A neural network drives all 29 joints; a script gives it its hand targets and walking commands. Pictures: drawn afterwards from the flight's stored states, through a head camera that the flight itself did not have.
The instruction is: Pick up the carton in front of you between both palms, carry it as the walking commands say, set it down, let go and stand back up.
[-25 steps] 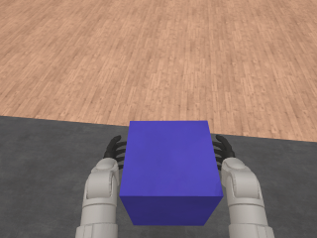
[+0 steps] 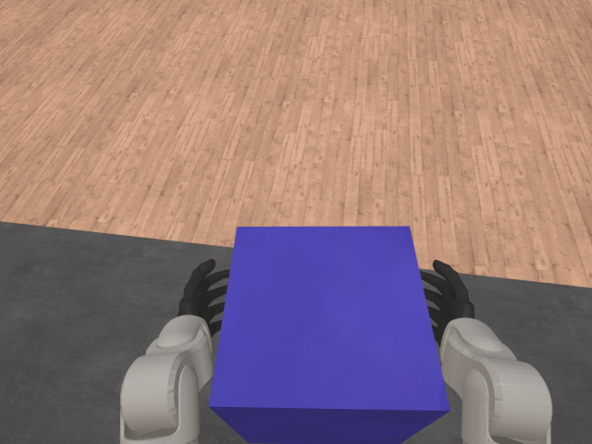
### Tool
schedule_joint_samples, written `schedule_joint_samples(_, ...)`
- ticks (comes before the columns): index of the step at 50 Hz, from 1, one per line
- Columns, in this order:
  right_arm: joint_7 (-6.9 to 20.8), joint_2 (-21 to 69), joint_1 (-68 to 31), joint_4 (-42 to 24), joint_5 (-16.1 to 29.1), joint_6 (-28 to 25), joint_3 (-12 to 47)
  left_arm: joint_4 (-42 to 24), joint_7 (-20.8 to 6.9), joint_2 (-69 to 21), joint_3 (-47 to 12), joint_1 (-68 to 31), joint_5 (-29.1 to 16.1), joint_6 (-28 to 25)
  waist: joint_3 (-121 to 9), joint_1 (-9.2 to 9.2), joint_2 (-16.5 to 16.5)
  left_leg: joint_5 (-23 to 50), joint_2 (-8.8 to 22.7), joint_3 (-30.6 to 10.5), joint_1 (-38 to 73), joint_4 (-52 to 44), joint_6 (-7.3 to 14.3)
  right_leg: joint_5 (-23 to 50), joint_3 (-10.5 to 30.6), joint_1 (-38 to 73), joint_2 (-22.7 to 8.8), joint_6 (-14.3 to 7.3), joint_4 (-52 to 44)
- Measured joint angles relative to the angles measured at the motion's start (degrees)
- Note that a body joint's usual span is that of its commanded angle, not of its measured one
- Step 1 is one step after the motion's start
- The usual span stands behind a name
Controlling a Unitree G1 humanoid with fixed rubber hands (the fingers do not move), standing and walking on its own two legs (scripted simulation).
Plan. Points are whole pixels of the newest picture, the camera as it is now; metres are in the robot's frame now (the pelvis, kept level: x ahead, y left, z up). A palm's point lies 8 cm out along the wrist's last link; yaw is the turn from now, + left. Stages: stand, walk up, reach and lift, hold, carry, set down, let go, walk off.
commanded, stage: carry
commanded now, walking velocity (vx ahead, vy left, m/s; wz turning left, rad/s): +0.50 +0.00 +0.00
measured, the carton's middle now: (321, 344) +0.24 -0.01 +0.03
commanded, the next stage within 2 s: none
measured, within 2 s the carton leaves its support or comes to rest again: neither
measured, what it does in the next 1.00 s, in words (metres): walks ahead: left foot, then right foot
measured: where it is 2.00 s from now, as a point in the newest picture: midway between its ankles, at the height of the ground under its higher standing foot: (312, 197)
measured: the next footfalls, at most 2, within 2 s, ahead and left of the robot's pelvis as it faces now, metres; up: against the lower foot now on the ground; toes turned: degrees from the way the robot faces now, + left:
left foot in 0.34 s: +0.41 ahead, +0.12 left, +0.00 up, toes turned +11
right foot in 0.86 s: +0.74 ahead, -0.11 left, +0.00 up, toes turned -15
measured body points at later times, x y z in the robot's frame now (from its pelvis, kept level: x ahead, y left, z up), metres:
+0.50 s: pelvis +0.31 +0.05 +0.01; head +0.31 +0.06 +0.46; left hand +0.57 +0.17 +0.07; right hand +0.53 -0.13 +0.07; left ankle +0.37 +0.12 -0.72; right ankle +0.18 -0.07 -0.63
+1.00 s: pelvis +0.64 -0.03 +0.01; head +0.66 -0.04 +0.46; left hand +0.91 +0.13 +0.13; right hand +0.92 -0.18 +0.12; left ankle +0.51 +0.11 -0.62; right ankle +0.70 -0.10 -0.72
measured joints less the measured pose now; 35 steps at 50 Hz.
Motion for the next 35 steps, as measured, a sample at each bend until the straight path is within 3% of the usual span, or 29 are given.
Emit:
schedule_joint_samples(2,0.0,0.0,-0.4,0.9,0.5,0.7,0.2,-0.7,0.5,-0.1,0.3,1.0,0.0,0.8,-0.5,0.86,-1.0,3.2,-0.3,1.2,-6.6,7.8,1.0,-0.7,0.2,3.4,0.0,0.3,-3.7)
schedule_joint_samples(4,0.2,-0.1,-0.6,1.6,0.5,0.8,0.7,-1.4,0.8,-0.2,0.7,1.6,0.1,1.5,-1.0,1.78,-1.8,6.7,0.1,2.5,-11.3,6.7,1.0,0.1,0.6,7.4,0.0,1.1,-8.5)
schedule_joint_samples(9,0.5,0.0,0.0,1.0,-0.4,0.1,1.4,-2.1,0.8,-0.1,1.0,1.3,-0.1,1.7,-1.5,3.35,-2.5,13.7,0.6,4.3,-16.9,-10.7,0.3,-0.2,2.0,16.9,-0.6,2.2,-17.3)
schedule_joint_samples(16,0.6,0.3,2.0,-0.3,-1.1,0.0,1.3,-1.4,0.6,-0.1,0.3,1.2,-0.2,1.9,-0.7,2.6,-2.6,21.5,-0.5,9.8,-15.2,-26.5,2.0,-8.5,3.4,27.8,-2.3,5.8,-17.8)
schedule_joint_samples(18,0.7,0.2,1.5,0.5,-1.0,-0.2,1.4,-1.4,0.5,-0.1,0.6,1.2,0.0,1.9,0.0,1.63,-3.5,23.0,-1.5,12.0,-12.4,-27.3,3.6,-13.9,4.3,27.7,-4.2,6.6,-9.6)
schedule_joint_samples(19,0.7,0.2,0.9,2.1,-1.0,-0.7,1.7,-0.6,0.5,0.0,1.1,1.0,0.1,1.7,0.3,0.89,-4.3,22.3,-1.8,12.8,-12.6,-24.3,4.7,-13.6,5.2,24.5,-5.7,6.3,-0.8)
schedule_joint_samples(21,0.7,0.0,-0.1,5.0,-1.1,-1.1,1.8,1.0,0.4,0.0,1.9,0.8,0.4,1.6,1.3,-0.35,-3.9,17.8,-1.5,13.4,-11.6,-22.1,6.0,-10.9,9.2,14.7,-5.2,5.4,19.6)
schedule_joint_samples(24,0.7,0.2,0.7,5.9,-1.0,-1.9,1.7,2.0,0.1,-0.1,1.5,1.3,1.1,1.0,2.8,-1.45,-2.8,16.7,-1.5,13.6,-6.6,-27.3,5.3,-5.2,10.2,1.7,-4.6,3.9,34.2)
schedule_joint_samples(29,1.7,0.4,2.7,4.6,-0.9,-3.9,1.4,1.6,-1.4,-0.3,0.1,3.4,2.2,-2.0,2.8,-2.18,-1.6,16.8,-1.6,12.5,2.6,-37.3,4.4,3.0,7.7,-9.4,-5.9,4.3,25.0)
schedule_joint_samples(35,2.0,0.3,3.0,2.7,-0.8,-4.5,2.3,-1.5,-1.4,-0.4,-0.2,4.8,2.4,-2.5,1.2,-1.06,-1.7,13.4,-1.8,11.4,12.8,-43.6,2.2,11.1,5.1,-12.6,-6.6,5.5,6.7)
